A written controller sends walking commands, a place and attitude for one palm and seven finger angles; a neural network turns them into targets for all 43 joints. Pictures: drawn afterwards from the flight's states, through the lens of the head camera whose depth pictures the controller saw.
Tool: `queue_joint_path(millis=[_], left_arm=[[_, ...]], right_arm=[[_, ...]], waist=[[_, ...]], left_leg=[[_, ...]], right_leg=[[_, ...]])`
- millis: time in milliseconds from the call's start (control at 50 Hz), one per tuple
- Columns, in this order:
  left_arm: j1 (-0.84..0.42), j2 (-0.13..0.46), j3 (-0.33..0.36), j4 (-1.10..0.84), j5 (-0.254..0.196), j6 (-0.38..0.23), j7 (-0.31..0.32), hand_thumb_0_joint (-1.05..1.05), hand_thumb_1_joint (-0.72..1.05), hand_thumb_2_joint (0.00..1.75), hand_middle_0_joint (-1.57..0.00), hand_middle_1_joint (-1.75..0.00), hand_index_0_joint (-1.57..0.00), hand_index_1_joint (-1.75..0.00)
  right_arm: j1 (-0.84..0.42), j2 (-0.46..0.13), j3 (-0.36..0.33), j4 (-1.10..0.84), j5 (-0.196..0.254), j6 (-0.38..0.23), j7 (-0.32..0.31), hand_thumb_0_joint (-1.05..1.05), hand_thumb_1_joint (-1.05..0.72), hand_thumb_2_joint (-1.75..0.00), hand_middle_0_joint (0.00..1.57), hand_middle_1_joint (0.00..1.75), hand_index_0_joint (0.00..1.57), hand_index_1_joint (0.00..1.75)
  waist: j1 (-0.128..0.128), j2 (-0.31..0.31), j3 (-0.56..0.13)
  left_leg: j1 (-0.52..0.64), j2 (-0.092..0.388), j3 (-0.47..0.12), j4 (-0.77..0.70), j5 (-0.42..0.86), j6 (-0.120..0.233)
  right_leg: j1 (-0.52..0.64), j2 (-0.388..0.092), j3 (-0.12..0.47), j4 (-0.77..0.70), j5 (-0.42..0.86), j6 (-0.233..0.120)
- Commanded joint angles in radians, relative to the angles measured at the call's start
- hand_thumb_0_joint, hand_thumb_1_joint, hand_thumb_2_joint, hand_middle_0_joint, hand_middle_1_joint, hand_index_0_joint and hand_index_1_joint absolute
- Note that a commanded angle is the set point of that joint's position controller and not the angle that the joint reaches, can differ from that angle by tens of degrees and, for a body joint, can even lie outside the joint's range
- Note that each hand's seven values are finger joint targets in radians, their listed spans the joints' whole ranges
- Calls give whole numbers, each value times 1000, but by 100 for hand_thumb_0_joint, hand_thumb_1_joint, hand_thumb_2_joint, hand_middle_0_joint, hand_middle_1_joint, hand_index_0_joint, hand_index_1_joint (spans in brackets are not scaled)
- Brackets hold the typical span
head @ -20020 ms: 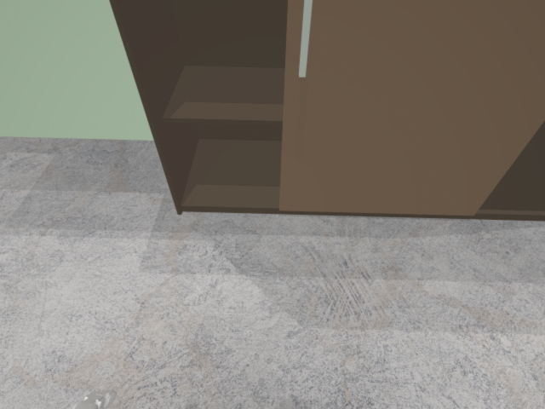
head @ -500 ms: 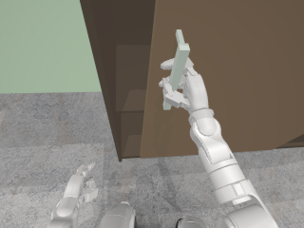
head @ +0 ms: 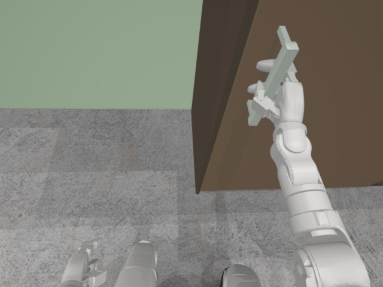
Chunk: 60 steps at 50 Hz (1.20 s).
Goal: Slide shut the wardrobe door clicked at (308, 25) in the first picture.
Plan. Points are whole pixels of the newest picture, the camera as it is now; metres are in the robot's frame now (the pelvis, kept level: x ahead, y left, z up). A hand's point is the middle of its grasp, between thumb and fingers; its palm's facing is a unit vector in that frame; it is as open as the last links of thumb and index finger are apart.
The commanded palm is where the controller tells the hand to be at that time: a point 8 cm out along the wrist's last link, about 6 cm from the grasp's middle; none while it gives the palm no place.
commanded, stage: step sideways, sliding the door along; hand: right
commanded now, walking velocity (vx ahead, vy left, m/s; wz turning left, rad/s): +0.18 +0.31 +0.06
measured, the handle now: (265, 83) +0.49 -0.15 +0.11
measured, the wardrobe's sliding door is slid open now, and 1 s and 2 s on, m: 0.00 0.00 0.00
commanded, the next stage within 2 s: stop walking and hold the door there in 0.72 s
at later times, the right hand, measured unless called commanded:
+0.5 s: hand (249, 95) +0.45 -0.11 +0.11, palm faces +0.55 +0.83 -0.11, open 6.7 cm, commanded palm +0.40 -0.06 +0.12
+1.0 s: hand (257, 100) +0.44 -0.13 +0.11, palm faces +0.51 +0.78 -0.37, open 6.3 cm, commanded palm +0.39 -0.13 +0.10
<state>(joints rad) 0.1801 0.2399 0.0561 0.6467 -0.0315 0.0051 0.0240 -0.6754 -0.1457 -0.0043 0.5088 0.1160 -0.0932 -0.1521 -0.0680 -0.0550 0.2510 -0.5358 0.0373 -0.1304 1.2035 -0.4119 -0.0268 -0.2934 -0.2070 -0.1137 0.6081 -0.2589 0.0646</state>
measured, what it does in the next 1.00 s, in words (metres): walks ahead: left foot, then right foot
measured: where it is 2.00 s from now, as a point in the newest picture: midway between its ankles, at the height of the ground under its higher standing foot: (153, 259)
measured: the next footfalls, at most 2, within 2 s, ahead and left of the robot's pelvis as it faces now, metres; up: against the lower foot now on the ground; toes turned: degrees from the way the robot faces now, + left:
left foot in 0.08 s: +0.06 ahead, +0.27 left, +0.00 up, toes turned +0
right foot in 0.26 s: +0.07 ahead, -0.04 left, +0.00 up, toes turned -12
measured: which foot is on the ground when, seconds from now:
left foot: up 0.00-0.06, down 0.08-0.24, up 0.26-0.46, down 0.48-0.68, up 0.70-0.94, down 0.96-1.00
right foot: down 0.00-0.12, up 0.14-0.24, down 0.26-0.52, up 0.54-0.64, down 0.66-0.98, up 1.00-1.00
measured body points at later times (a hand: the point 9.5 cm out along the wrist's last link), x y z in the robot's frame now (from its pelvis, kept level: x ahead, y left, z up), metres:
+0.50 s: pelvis +0.08 +0.20 -0.01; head +0.16 +0.19 +0.43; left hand +0.29 +0.41 -0.12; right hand +0.41 -0.15 +0.12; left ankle +0.16 +0.32 -0.73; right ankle +0.03 -0.03 -0.72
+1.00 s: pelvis +0.19 +0.19 +0.01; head +0.25 +0.18 +0.45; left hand +0.40 +0.37 -0.08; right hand +0.41 -0.16 +0.13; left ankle +0.22 +0.27 -0.72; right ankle +0.09 +0.08 -0.70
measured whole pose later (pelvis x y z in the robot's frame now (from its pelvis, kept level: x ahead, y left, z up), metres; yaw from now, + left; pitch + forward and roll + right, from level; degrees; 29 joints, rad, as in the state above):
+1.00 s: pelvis +0.19 +0.19 +0.01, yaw +0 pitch -3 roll +2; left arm 0.13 0.16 -0.02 0.56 -0.02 -0.10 -0.01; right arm 0.17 -0.37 -0.36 -0.07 0.07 -0.12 -0.15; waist -0.10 -0.05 0.19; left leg -0.22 -0.05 0.16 0.51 -0.19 0.04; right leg -0.10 -0.14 -0.16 0.73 -0.40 0.04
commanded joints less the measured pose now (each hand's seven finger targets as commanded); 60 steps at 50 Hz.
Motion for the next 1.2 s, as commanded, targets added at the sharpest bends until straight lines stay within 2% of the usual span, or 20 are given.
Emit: queue_joint_path(millis=[0,80,100,120,200,220,240,320,420,460,500,600,660,800,820,860,940,980,1020,1180], left_arm=[[-45,104,20,-163,-48,-74,-12,0,90,90,-20,-30,-20,-30],[-32,59,16,-124,-56,-102,-15,0,90,90,-20,-30,-20,-30],[-41,93,48,-97,-43,-77,1,0,90,90,-20,-30,-20,-30],[-88,80,36,-84,-27,-73,12,0,90,90,-20,-30,-20,-30],[-35,77,16,-46,-31,-55,26,0,90,90,-20,-30,-20,-30],[-61,130,66,-86,-17,-57,19,0,90,90,-20,-30,-20,-30],[-66,145,68,-104,-23,-59,-15,0,90,90,-20,-30,-20,-30],[-93,116,60,-99,-34,-75,-48,0,90,90,-20,-30,-20,-30],[-70,113,46,-150,-45,-146,-29,0,90,90,-20,-30,-20,-30],[-70,89,35,-150,-53,-170,-16,0,90,90,-20,-30,-20,-30],[-45,83,51,-141,-39,-173,-1,0,90,90,-20,-30,-20,-30],[-91,55,-6,-126,-41,-182,24,0,90,90,-20,-30,-20,-30],[-92,128,51,-179,-41,-173,-8,0,90,90,-20,-30,-20,-30],[-45,80,17,-206,-4,-231,-44,0,90,90,-20,-30,-20,-30],[14,217,60,-87,15,-157,-3,0,90,90,-20,-30,-20,-30],[-2,137,28,-160,18,-141,-8,0,90,90,-20,-30,-20,-30],[-76,78,-17,-224,5,-151,-13,0,90,90,-20,-30,-20,-30],[-90,73,-10,-239,-7,-147,8,0,90,90,-20,-30,-20,-30],[-67,69,-34,-199,-3,-126,17,0,90,90,-20,-30,-20,-30],[-93,75,-26,-180,10,-77,74,0,90,90,-20,-30,-20,-30]], right_arm=[[-578,230,309,-350,-47,-114,122,0,-90,-90,45,140,45,140],[-521,78,196,-306,-67,-136,94,0,-90,-90,45,140,45,140],[-523,-64,93,-250,-66,-115,79,0,-90,-90,45,140,45,140],[-590,-92,107,-297,-75,-119,69,0,-90,-90,45,140,45,140],[-492,16,167,-422,-26,-133,58,0,-90,-90,45,140,45,140],[-445,14,151,-454,-5,-136,74,0,-90,-90,45,140,45,140],[-431,44,151,-431,3,-133,89,0,-90,-90,45,140,45,140],[-421,-25,126,-479,-29,-137,93,0,-90,-90,45,140,45,140],[-268,-38,112,-550,-53,-96,82,0,-90,-90,45,140,45,140],[-201,-79,97,-570,-73,-87,76,0,-90,-90,45,140,45,140],[-74,-153,33,-566,-63,-75,60,0,-90,-90,45,140,45,140],[22,-44,100,-812,-47,-101,25,0,-90,-90,45,140,45,140],[98,29,185,-909,-52,-112,41,0,-90,-90,45,140,45,140],[290,96,278,-1075,-90,-89,48,0,-90,-90,45,140,45,140],[446,-789,-623,-596,-108,-106,-8,0,-90,-90,45,140,45,140],[529,-449,-374,-743,-92,-75,15,0,-90,-90,45,140,45,140],[700,-369,-335,-829,-98,-89,41,0,-90,-90,45,140,45,140],[826,-372,-355,-748,-84,-87,20,0,-90,-90,45,140,45,140],[857,-342,-341,-709,-79,-95,1,0,-90,-90,45,140,45,140],[881,-302,-288,-827,-85,-88,-21,0,-90,-90,45,140,45,140]], waist=[[120,-266,-530],[87,19,-593],[66,526,-593],[63,698,-556],[158,119,-549],[122,-164,-581],[115,-141,-676],[108,-301,-469],[101,-235,-493],[110,-11,-484],[80,436,-553],[112,213,-578],[77,-112,-628],[110,-212,-470],[83,-176,-467],[85,-215,-437],[72,-107,-412],[39,291,-462],[62,260,-410],[93,150,-394]], left_leg=[[207,-32,260,-457,-8,0],[479,4,183,-853,446,41],[653,123,-127,-772,812,158],[685,220,-210,-741,950,214],[467,112,108,-269,885,88],[-4,-8,166,-87,336,4],[-46,-26,79,48,-131,3],[-86,53,96,-133,-46,12],[326,-39,243,-616,291,5],[484,-19,226,-773,676,-11],[649,217,-168,-710,1243,80],[701,198,-34,-518,1165,124],[125,17,106,-327,71,12],[18,-45,256,-406,95,12],[-33,-60,263,-377,87,-5],[45,-108,314,-595,148,8],[485,-64,266,-782,788,36],[680,254,-167,-672,1662,231],[592,323,-168,-693,1360,212],[270,117,84,-722,538,62]], right_leg=[[229,-118,-7,-76,154,-152],[130,52,-14,364,167,-67],[-162,144,-9,557,-138,-21],[-283,132,74,707,-396,-44],[225,96,20,-294,190,-90],[674,-168,255,-196,762,-200],[687,-321,389,-100,970,-284],[512,-215,133,-95,701,-235],[382,-93,-53,71,579,-88],[263,34,-48,223,372,-66],[-39,206,8,485,-321,-27],[16,156,93,-136,-80,-64],[579,-223,262,-143,969,-212],[678,-54,9,-108,1059,-113],[700,-88,-18,-122,1106,-106],[686,-66,-40,-24,1223,-91],[282,2,-63,206,840,-42],[-94,213,22,588,-270,-9],[-172,143,193,507,-379,-24],[180,148,57,-126,159,-41]])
